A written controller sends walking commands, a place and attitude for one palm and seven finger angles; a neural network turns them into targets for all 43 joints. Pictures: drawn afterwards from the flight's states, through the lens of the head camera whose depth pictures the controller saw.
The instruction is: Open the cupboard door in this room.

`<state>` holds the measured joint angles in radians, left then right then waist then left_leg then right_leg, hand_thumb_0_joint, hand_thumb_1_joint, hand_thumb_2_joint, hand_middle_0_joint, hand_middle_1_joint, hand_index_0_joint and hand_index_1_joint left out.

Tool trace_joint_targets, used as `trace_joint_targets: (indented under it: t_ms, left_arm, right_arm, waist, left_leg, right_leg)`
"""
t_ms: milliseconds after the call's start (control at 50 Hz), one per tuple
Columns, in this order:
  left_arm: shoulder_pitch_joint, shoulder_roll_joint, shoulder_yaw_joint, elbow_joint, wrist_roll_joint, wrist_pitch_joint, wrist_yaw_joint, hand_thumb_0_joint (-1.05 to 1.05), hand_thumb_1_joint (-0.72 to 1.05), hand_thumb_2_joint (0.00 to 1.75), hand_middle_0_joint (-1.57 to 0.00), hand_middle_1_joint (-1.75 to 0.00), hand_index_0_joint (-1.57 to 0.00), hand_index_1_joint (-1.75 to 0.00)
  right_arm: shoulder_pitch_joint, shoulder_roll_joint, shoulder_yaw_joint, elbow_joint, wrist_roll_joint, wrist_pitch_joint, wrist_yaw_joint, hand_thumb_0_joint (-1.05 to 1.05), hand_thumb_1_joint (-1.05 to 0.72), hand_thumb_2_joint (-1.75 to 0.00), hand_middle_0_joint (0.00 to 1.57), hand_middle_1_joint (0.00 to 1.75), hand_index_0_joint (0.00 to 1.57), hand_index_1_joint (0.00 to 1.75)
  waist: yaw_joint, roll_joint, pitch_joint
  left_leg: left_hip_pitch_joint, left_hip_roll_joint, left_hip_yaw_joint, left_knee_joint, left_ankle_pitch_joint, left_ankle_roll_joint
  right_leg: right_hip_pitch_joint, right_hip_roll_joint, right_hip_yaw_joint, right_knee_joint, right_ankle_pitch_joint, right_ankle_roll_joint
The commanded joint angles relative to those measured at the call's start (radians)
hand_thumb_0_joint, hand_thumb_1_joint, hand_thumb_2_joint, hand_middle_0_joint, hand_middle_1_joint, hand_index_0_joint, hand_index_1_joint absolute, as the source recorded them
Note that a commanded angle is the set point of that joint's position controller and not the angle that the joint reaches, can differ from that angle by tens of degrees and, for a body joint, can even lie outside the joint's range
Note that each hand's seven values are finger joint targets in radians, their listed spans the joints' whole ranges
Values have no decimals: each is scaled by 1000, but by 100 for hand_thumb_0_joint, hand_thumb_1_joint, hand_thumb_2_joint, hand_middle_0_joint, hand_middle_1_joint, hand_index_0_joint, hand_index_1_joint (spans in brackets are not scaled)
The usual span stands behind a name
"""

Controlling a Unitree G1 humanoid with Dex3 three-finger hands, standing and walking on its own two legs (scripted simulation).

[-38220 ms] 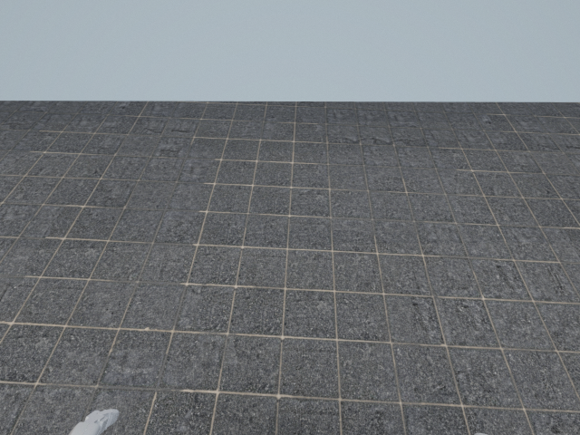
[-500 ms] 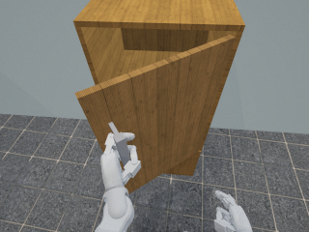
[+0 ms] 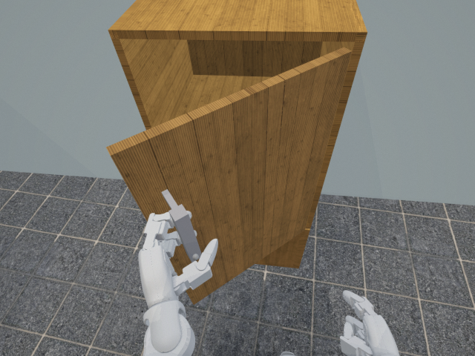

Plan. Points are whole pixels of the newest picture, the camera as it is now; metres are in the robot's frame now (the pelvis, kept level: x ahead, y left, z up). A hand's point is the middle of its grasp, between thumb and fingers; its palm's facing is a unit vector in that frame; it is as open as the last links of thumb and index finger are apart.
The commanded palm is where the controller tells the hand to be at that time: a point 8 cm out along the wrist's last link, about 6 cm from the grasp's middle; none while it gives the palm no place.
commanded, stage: open thumb and fingers to let go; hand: left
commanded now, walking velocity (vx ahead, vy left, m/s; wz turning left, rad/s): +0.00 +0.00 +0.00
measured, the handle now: (181, 227) +0.31 +0.11 +0.07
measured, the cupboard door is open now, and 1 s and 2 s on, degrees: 41 45 43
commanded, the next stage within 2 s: slide the hand sideways off the handle in 0.50 s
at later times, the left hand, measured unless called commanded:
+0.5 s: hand (196, 249) +0.28 +0.08 +0.06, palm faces +0.21 -0.98 -0.01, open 15.1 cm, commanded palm +0.23 +0.11 +0.06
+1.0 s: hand (201, 284) +0.22 +0.06 +0.06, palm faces -0.20 -0.98 +0.02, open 16.2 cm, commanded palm +0.20 +0.13 +0.06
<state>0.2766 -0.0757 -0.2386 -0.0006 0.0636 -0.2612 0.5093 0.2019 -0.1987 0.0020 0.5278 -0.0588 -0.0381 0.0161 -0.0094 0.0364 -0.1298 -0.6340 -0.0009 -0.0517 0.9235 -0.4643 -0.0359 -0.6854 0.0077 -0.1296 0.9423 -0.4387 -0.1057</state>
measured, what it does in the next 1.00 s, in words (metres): shifts its weight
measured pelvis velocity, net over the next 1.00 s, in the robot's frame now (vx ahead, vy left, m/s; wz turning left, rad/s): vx -0.01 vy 0.06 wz -0.04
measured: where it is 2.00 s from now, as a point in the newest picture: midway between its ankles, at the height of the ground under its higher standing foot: outside the picture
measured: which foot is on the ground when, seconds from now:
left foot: down 0.00-1.00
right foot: down 0.00-1.00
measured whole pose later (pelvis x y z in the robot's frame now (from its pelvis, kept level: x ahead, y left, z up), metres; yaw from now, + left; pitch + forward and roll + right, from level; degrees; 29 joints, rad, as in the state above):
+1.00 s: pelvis -0.01 +0.06 -0.01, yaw -3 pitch +10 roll +0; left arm 0.31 0.01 -0.40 -0.10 0.07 -0.26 0.17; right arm 0.26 -0.20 0.03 0.40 -0.01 -0.05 0.04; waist -0.01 0.03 -0.10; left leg -0.70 -0.03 0.02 1.04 -0.52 0.04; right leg -0.75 -0.02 -0.06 1.04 -0.45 -0.03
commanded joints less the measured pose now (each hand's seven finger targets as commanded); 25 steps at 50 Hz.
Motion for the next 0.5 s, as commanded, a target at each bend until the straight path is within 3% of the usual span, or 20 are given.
trace_joint_targets:
  t_ms: [0, 60, 100, 160, 240, 400, 480]
  left_arm:
    - [-190, -68, -42, -210, 18, -83, -16, 0, -29, 39, -32, -122, -32, -122]
    - [-217, -66, -44, -208, 19, -83, -10, 0, -50, 30, -30, -120, -30, -120]
    - [-232, -71, -44, -203, 24, -80, -2, 0, -50, 30, -30, -120, -30, -120]
    - [-192, -81, -38, -179, 27, -62, 12, 0, -50, 30, -27, -105, -27, -105]
    - [-242, -118, -72, -177, 32, -49, 29, 0, -50, 30, -24, -85, -24, -85]
    - [-240, -185, -127, -179, 42, -21, 47, 0, -50, 30, -18, -45, -18, -45]
    - [-279, -205, -134, -149, 42, 4, 58, 0, -50, 30, -15, -30, -15, -30]
  right_arm:
    - [-91, -65, -20, -155, 6, -60, -15, 0, -90, -90, 20, 30, 20, 30]
    - [-93, -66, -21, -157, 9, -63, -16, 0, -90, -90, 20, 30, 20, 30]
    - [-86, -65, -22, -157, 10, -64, -16, 0, -90, -90, 20, 30, 20, 30]
    - [-79, -64, -23, -166, 10, -65, -13, 0, -90, -90, 20, 30, 20, 30]
    - [-77, -66, -20, -171, 11, -62, -13, 0, -90, -90, 20, 30, 20, 30]
    - [-80, -72, -18, -184, 10, -59, 7, 0, -90, -90, 20, 30, 20, 30]
    - [-88, -74, -15, -177, 12, -57, 14, 0, -90, -90, 20, 30, 20, 30]
  waist:
    - [-33, -179, -156]
    - [-23, -151, -174]
    - [-20, -146, -195]
    - [-6, -138, -214]
    - [-20, -139, -187]
    - [-3, -69, -205]
    - [-10, -86, -178]
  left_leg:
    - [-93, -38, 15, -13, 69, 44]
    - [-85, -40, 18, -13, 65, 46]
    - [-78, -40, 20, -17, 74, 46]
    - [-62, -40, 25, -29, 104, 47]
    - [-32, -37, 28, -41, 114, 50]
    - [29, -24, 17, -76, 186, 48]
    - [31, -18, 7, -81, 188, 46]
  right_leg:
    - [235, -105, 284, -275, 136, 128]
    - [219, -98, 273, -271, 76, 115]
    - [218, -92, 256, -255, 75, 110]
    - [227, -77, 222, -235, 128, 104]
    - [189, -58, 178, -223, 112, 96]
    - [153, -14, 79, -143, 175, 65]
    - [129, -6, 60, -134, 166, 63]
